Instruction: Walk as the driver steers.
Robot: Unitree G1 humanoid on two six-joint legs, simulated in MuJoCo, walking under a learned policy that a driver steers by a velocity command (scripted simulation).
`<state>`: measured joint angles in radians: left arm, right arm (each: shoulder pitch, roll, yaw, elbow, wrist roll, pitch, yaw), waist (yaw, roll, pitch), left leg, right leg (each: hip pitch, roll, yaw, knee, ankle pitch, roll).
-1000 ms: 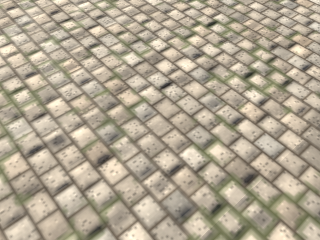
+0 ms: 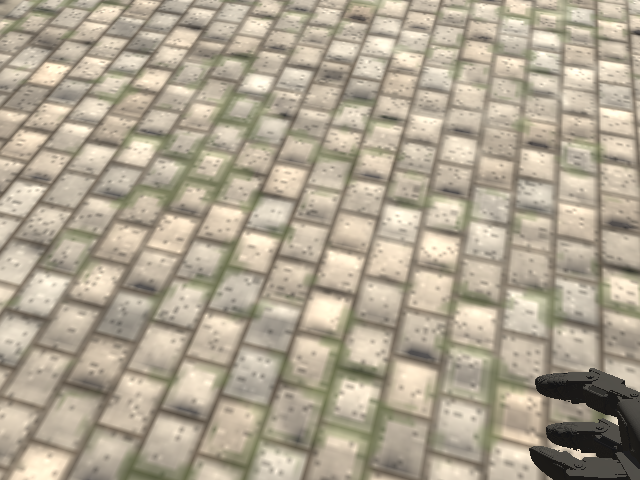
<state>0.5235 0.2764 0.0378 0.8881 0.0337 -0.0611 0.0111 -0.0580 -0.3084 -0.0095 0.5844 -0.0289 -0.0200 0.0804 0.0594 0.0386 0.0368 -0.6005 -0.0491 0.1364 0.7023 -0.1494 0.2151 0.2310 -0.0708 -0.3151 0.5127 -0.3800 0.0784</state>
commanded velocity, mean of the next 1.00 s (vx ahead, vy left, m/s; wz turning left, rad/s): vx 1.00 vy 0.00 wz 0.67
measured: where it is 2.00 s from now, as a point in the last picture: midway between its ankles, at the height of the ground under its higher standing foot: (142, 81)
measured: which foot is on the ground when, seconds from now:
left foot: down 0.00-0.42, up 0.44-0.82, down 0.84-1.00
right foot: down 0.00-0.00, up 0.02-0.38, down 0.40-0.84, up 0.86-1.00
